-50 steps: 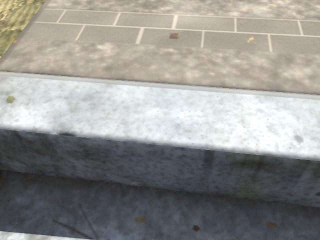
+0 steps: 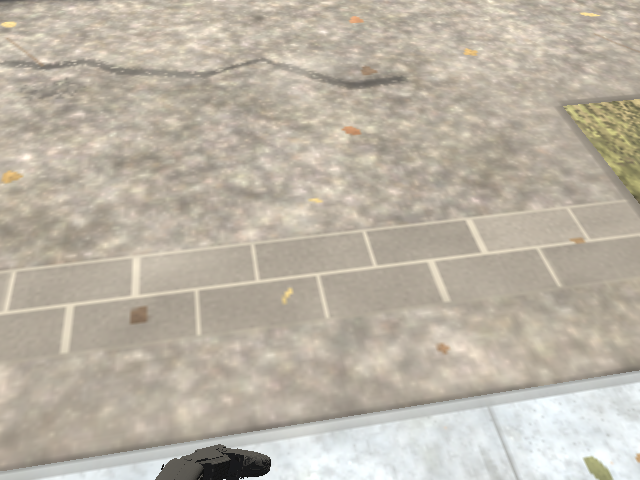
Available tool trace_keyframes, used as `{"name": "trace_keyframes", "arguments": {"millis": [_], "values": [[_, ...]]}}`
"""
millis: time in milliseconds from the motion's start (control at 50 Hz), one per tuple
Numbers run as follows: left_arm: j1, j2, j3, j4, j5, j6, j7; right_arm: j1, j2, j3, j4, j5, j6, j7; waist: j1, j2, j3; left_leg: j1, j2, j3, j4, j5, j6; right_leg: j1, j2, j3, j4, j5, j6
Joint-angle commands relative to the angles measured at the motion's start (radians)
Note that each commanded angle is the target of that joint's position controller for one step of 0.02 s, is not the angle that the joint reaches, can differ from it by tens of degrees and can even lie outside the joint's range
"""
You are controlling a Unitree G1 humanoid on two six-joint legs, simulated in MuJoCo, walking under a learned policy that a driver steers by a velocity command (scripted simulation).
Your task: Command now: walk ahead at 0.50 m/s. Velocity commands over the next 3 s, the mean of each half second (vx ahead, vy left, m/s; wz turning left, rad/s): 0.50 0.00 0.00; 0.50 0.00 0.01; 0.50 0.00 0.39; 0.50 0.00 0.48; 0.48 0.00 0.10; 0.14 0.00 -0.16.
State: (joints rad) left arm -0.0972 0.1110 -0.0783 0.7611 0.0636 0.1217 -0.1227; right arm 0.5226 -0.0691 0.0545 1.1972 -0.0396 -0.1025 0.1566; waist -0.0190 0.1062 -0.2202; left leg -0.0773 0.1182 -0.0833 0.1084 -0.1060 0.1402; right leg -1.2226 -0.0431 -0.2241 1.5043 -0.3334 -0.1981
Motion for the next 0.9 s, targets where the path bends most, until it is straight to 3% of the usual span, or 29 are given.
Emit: {"name": "trace_keyframes", "arguments": {"millis": [20,40,60,80,100,140,180,200,240,320,340,380,420,440,480,500,520,560,580,600,620,640,680,720,740,780,800,840,900], "values": [[0.080,0.139,0.056,-0.077,0.011,-0.009,-0.004,0.108,-0.335,-0.093,0.006,-0.044,-0.011,0.027,0.145,0.104,-0.201,0.180,0.142,0.041,0.395,1.877,0.173,0.536,0.110,0.039,-0.401,0.023,-0.020],[0.325,0.177,0.062,0.042,-0.005,-0.009,0.010,0.148,-0.274,-0.090,-0.019,-0.094,-0.006,0.038,0.165,-0.104,-0.333,-0.156,0.056,-0.030,0.642,1.571,0.143,0.925,-0.016,0.424,-0.597,-0.004,-0.140],[0.568,0.265,0.089,0.149,0.037,-0.012,0.031,0.025,-0.169,-0.088,-0.033,-0.086,0.022,0.053,0.278,-0.366,-0.247,-0.593,-0.142,-0.087,0.999,0.499,0.095,1.096,-0.164,0.923,-1.012,-0.320,-0.225],[0.646,0.254,0.098,0.182,0.025,-0.049,0.041,-0.062,-0.175,-0.114,-0.016,-0.018,0.044,0.046,0.301,-0.374,-0.069,-0.824,-0.198,-0.291,1.584,0.416,0.083,0.962,-0.213,1.200,-1.171,-0.648,-0.164],[0.557,0.254,0.091,0.234,-0.023,-0.102,0.036,-0.128,-0.150,-0.117,-0.052,0.006,0.044,0.013,0.194,-0.318,0.069,-0.975,-0.218,-0.312,1.812,0.399,0.074,0.881,-0.218,1.107,-1.140,-0.623,-0.112],[0.385,0.085,0.066,0.317,-0.049,-0.154,0.032,-0.243,-0.132,-0.100,-0.125,-0.009,0.043,-0.037,0.090,-0.034,0.134,-1.122,-0.229,-0.299,2.034,0.328,0.127,0.867,-0.195,0.859,-1.090,-0.332,-0.071],[0.312,-0.006,0.032,0.372,0.003,-0.175,0.034,-0.292,-0.090,-0.072,-0.193,0.001,0.057,-0.064,-0.014,-0.045,0.123,-1.237,-0.182,-0.258,2.066,0.311,0.195,0.869,-0.166,0.592,-1.090,-0.062,0.028],[0.338,-0.031,0.028,0.394,0.005,-0.185,0.030,-0.315,-0.074,-0.064,-0.210,0.002,0.064,-0.064,-0.035,-0.066,0.150,-1.300,-0.175,-0.225,2.118,0.262,0.223,0.884,-0.139,0.477,-1.101,0.027,0.074],[0.385,-0.015,0.037,0.411,0.024,-0.196,0.026,-0.409,-0.055,-0.040,-0.254,0.026,0.062,-0.056,-0.056,-0.153,0.175,-1.390,-0.160,-0.098,2.357,0.089,0.236,0.851,-0.120,0.338,-1.166,0.080,0.083],[0.422,0.081,0.044,0.379,0.094,-0.204,0.013,-0.595,-0.119,-0.020,-0.344,0.029,0.069,-0.067,-0.063,-0.121,0.138,-1.260,-0.102,0.062,2.114,0.229,0.183,0.649,-0.060,0.207,-1.265,0.006,0.096],[0.500,0.095,0.047,0.381,0.091,-0.205,0.010,-0.655,-0.120,-0.018,-0.377,0.040,0.085,-0.074,-0.022,-0.179,0.137,-1.269,-0.086,0.085,2.050,0.240,0.154,0.684,-0.064,0.211,-1.294,0.077,0.069],[0.585,0.099,0.045,0.390,0.063,-0.203,-0.025,-0.866,-0.216,-0.035,-0.466,0.036,0.134,-0.099,0.027,-0.208,0.140,-1.175,-0.057,0.210,1.793,-0.007,0.130,0.702,-0.140,0.247,-1.477,0.207,0.027],[0.618,0.132,0.040,0.374,0.010,-0.231,-0.040,-0.847,-0.173,-0.029,-0.485,-0.022,0.162,-0.096,-0.019,-0.303,0.082,-0.951,-0.109,0.327,1.526,-0.213,0.080,0.792,-0.202,0.238,-1.469,0.926,-0.052],[0.681,0.182,0.045,0.403,-0.001,-0.254,-0.043,-0.855,-0.157,-0.023,-0.514,-0.022,0.177,-0.079,-0.030,-0.310,0.040,-0.940,-0.152,0.338,1.482,-0.300,0.067,0.928,-0.241,0.224,-1.385,1.438,-0.080],[0.687,0.270,0.076,0.419,-0.042,-0.268,-0.043,-0.754,-0.120,-0.011,-0.500,-0.032,0.179,-0.057,-0.051,-0.344,0.003,-1.048,-0.189,0.302,1.267,-0.549,0.039,1.329,-0.313,0.215,-1.238,1.756,-0.094],[0.680,0.297,0.093,0.417,-0.025,-0.266,-0.041,-0.650,-0.106,-0.005,-0.477,-0.034,0.168,-0.060,-0.068,-0.363,-0.062,-0.989,-0.185,0.262,1.253,-0.427,0.056,1.414,-0.296,0.169,-1.135,1.963,-0.082],[0.730,0.267,0.095,0.412,0.010,-0.267,-0.039,-0.561,-0.137,-0.006,-0.437,-0.016,0.168,-0.074,-0.037,-0.287,-0.156,-0.801,-0.177,0.161,1.234,-0.298,0.086,1.320,-0.270,0.183,-1.071,2.050,-0.073],[0.614,0.219,0.102,0.370,0.006,-0.246,-0.049,-0.319,-0.228,-0.044,-0.343,-0.015,0.175,-0.103,-0.145,-0.123,-0.142,-0.455,-0.182,-0.056,0.978,-0.552,0.094,0.950,-0.187,0.275,-0.830,1.867,-0.097],[0.557,0.099,0.080,0.362,0.044,-0.227,-0.055,-0.161,-0.278,-0.062,-0.273,-0.046,0.156,-0.117,-0.189,0.102,-0.081,-0.289,-0.068,-0.370,0.720,-0.514,0.190,0.613,-0.030,0.310,-0.447,0.859,-0.031],[0.548,0.112,0.092,0.385,0.018,-0.210,-0.056,-0.079,-0.278,-0.073,-0.275,-0.073,0.131,-0.117,-0.232,0.144,-0.073,-0.317,0.033,-0.749,0.430,-0.736,0.244,0.402,0.106,0.502,0.195,0.466,0.020],[0.480,0.130,0.107,0.329,-0.022,-0.215,-0.025,-0.130,-0.276,-0.072,-0.222,-0.042,0.082,-0.119,-0.150,0.089,0.045,-0.318,0.047,-0.764,0.396,-0.753,0.179,0.212,0.171,0.636,0.493,0.448,-0.001],[0.381,0.129,0.100,0.263,-0.026,-0.230,0.001,-0.200,-0.229,-0.071,-0.173,-0.019,0.044,-0.106,-0.080,-0.021,0.118,-0.282,0.035,-0.641,0.415,-0.637,0.121,0.080,0.191,0.636,0.522,0.415,-0.023],[0.331,0.095,0.080,0.198,-0.006,-0.221,0.049,-0.307,-0.118,-0.051,-0.112,0.002,0.010,-0.101,0.028,-0.193,0.102,-0.242,0.038,-0.433,0.462,-0.176,0.044,0.004,0.165,0.623,0.469,0.353,-0.029],[0.341,0.108,0.085,0.196,0.002,-0.201,0.072,-0.404,-0.048,-0.035,-0.129,-0.010,-0.015,-0.094,0.121,-0.168,0.090,-0.323,0.004,-0.218,0.449,0.074,0.038,0.034,0.084,0.504,0.365,0.309,0.010],[0.315,0.132,0.095,0.180,-0.005,-0.199,0.072,-0.475,-0.069,-0.043,-0.180,-0.009,-0.016,-0.090,0.146,-0.145,0.088,-0.394,-0.022,-0.111,0.388,0.040,0.038,0.132,0.053,0.408,0.248,0.247,0.048],[0.263,0.140,0.105,0.158,0.005,-0.213,0.070,-0.484,-0.091,-0.046,-0.236,-0.019,-0.032,-0.101,0.134,-0.092,0.108,-0.526,-0.076,-0.006,0.282,0.027,0.028,0.301,-0.004,0.292,0.125,0.270,0.088],[0.215,0.156,0.106,0.138,0.021,-0.224,0.068,-0.431,-0.116,-0.052,-0.245,-0.029,-0.041,-0.114,0.103,-0.109,0.108,-0.504,-0.056,-0.015,0.260,0.108,0.033,0.307,-0.037,0.292,0.042,0.301,0.118],[0.111,0.141,0.102,0.090,0.014,-0.229,0.068,-0.252,-0.160,-0.070,-0.219,-0.035,-0.047,-0.134,0.018,-0.090,0.090,-0.271,-0.016,-0.031,0.256,0.297,0.060,0.228,-0.066,0.270,-0.161,0.333,0.158],[0.024,0.099,0.092,0.055,0.012,-0.210,0.065,-0.136,-0.160,-0.079,-0.204,-0.012,-0.047,-0.121,-0.032,-0.066,0.151,-0.214,0.018,-0.003,0.193,0.237,0.085,0.348,-0.090,0.222,-0.529,0.363,0.170]]}}
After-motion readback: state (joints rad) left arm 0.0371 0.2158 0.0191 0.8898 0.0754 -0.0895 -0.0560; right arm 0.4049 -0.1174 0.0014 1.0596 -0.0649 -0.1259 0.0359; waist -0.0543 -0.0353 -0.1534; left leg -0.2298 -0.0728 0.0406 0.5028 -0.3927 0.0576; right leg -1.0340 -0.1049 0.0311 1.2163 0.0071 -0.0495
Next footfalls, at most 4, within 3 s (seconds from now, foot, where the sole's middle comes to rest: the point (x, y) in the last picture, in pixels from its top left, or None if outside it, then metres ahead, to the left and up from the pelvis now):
0.48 left None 0.39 0.09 -0.37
1.06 right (419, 302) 0.71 -0.16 -0.37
1.64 left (247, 216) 0.92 0.16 -0.37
2.12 right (290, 119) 1.24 0.08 -0.37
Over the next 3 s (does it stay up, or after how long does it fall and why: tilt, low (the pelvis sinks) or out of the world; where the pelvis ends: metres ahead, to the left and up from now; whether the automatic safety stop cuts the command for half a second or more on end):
stays up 1.31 0.25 0.39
